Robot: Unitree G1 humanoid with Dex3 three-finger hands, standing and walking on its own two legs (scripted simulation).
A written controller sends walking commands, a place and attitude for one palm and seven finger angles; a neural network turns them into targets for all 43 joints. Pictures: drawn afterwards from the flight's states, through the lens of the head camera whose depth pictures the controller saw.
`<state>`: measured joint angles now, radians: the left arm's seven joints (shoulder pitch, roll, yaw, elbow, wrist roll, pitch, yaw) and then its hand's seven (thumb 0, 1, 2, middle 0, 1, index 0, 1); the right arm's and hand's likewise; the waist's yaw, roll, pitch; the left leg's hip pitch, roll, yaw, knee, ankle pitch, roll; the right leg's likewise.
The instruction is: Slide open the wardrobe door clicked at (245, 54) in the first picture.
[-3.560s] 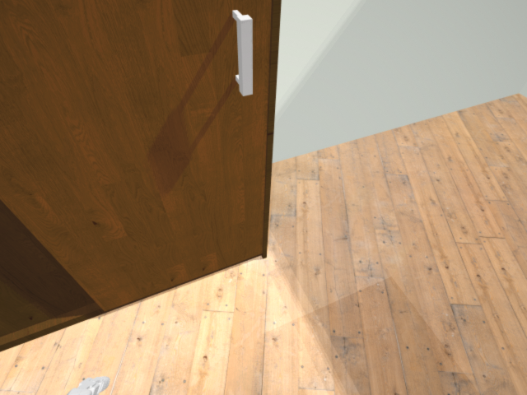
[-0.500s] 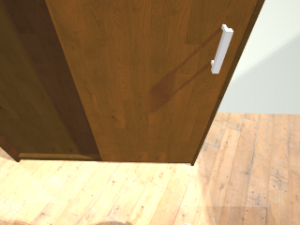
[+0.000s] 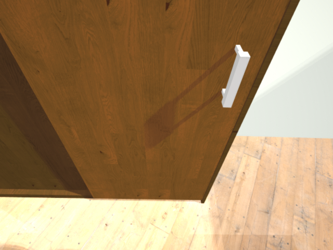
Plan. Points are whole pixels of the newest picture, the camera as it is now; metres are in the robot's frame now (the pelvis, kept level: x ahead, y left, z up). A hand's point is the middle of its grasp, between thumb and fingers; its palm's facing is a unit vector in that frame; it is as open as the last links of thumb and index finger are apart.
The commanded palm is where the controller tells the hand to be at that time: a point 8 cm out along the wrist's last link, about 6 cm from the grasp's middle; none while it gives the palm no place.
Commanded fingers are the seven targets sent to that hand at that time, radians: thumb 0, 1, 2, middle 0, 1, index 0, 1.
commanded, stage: come to a stop and stand still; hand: right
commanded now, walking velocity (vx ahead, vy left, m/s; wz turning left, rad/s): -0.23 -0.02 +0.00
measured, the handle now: (232, 77) +0.50 -0.13 +0.18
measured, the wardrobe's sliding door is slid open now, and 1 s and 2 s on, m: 0.00 0.00 0.00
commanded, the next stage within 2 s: look again from close up in 1.66 s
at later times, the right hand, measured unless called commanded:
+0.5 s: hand out of the picture +0.03 -0.22 -0.17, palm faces +0.04 +0.98 -0.18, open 7.4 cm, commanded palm none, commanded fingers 0.00 -0.90 -0.90 0.20 0.30 0.20 0.30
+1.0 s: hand out of the picture -0.05 -0.14 -0.17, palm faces +0.06 +0.98 -0.16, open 7.3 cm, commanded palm none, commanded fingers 0.00 -0.90 -0.90 0.20 0.30 0.20 0.30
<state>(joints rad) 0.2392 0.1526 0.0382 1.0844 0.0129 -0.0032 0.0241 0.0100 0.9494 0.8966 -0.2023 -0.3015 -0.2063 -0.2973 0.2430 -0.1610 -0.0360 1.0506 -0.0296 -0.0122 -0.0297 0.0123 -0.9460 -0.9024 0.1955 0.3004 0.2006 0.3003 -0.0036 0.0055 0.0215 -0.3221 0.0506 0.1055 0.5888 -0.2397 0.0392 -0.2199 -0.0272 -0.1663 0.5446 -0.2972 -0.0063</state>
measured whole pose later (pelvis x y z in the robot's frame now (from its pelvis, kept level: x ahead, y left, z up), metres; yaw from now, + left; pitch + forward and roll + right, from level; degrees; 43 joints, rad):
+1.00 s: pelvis -0.04 +0.02 +0.01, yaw -1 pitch -2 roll +0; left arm 0.30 0.12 0.02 1.17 0.02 0.01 0.02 0.01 0.91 0.90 -0.20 -0.30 -0.20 -0.30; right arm 0.29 -0.12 -0.01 1.14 -0.01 0.01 -0.03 0.01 -0.92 -0.90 0.20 0.30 0.20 0.30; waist 0.01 -0.01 0.03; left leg -0.11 -0.01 0.08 0.41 -0.27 0.03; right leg -0.21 -0.10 -0.06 0.42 -0.18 0.06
